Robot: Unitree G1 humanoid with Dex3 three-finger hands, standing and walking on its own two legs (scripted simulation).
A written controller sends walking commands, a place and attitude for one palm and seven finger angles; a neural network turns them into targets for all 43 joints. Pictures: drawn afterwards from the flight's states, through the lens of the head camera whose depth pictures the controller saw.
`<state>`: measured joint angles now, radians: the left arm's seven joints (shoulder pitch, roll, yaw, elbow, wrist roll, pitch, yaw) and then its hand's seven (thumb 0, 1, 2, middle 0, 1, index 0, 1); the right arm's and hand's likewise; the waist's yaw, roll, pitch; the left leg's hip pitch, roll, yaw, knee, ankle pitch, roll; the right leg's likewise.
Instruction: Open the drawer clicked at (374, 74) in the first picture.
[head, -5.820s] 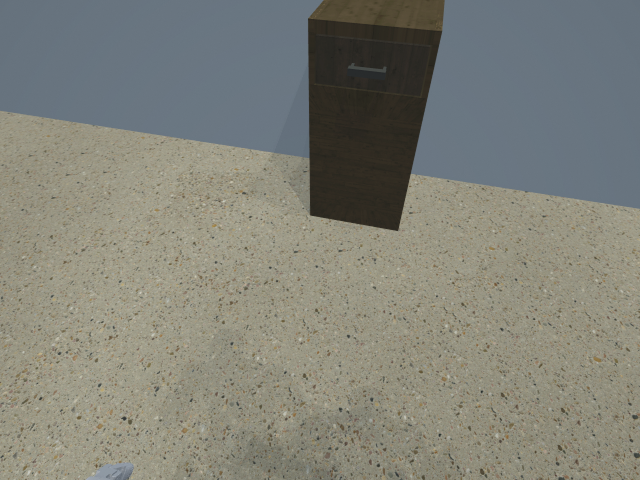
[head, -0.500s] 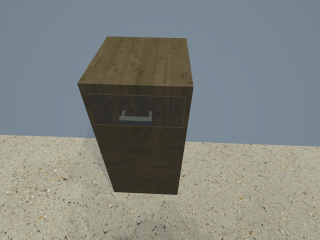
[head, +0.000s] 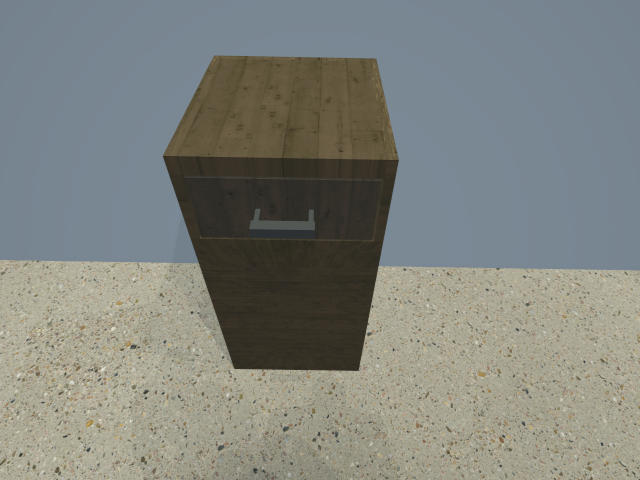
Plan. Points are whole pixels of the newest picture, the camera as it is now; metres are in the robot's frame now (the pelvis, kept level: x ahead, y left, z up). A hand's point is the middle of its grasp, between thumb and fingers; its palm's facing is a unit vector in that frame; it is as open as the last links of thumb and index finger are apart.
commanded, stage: look again from close up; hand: left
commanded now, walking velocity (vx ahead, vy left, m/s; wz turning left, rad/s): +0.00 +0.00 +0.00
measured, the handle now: (283, 221) +0.58 +0.10 -0.05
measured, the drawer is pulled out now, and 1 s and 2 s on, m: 0.00 0.00 0.00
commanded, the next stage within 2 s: shuffle to correct the standing spot in 0.52 s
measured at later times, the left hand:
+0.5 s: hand out of the picture +0.02 +0.14 -0.17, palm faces +0.04 -0.98 -0.17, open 7.3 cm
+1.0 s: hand out of the picture +0.07 +0.10 -0.18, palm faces +0.02 -0.98 -0.18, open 7.3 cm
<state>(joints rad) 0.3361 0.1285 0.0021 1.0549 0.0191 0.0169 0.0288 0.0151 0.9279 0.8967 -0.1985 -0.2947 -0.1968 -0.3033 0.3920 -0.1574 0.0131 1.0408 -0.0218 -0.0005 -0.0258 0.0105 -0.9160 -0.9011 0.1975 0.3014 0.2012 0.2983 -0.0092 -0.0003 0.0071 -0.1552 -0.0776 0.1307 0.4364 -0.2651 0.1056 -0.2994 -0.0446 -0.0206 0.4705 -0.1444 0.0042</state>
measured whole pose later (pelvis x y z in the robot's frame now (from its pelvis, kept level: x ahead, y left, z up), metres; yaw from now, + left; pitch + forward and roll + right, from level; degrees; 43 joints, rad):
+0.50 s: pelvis +0.04 -0.01 +0.00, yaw +0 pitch -1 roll +0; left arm 0.31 0.11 0.00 1.12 0.01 0.00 0.04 0.02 0.94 0.90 -0.20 -0.29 -0.19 -0.30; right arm 0.32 -0.13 0.03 1.11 -0.02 -0.03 -0.04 0.01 -0.92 -0.90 0.20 0.30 0.20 0.30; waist 0.00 0.01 0.02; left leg -0.08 -0.05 0.11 0.40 -0.30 0.08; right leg -0.24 -0.02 -0.04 0.46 -0.20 0.00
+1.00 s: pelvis +0.07 -0.08 -0.01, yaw +0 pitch +0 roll +1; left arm 0.32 0.14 0.05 1.05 0.03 0.04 -0.01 0.02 0.93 0.90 -0.20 -0.29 -0.19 -0.30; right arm 0.37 -0.14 -0.02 1.12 -0.04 -0.01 -0.07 0.01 -0.91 -0.90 0.20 0.30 0.20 0.30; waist -0.03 0.01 0.04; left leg -0.11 0.04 0.09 0.52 -0.40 -0.01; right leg -0.31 -0.02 -0.06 0.58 -0.25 -0.03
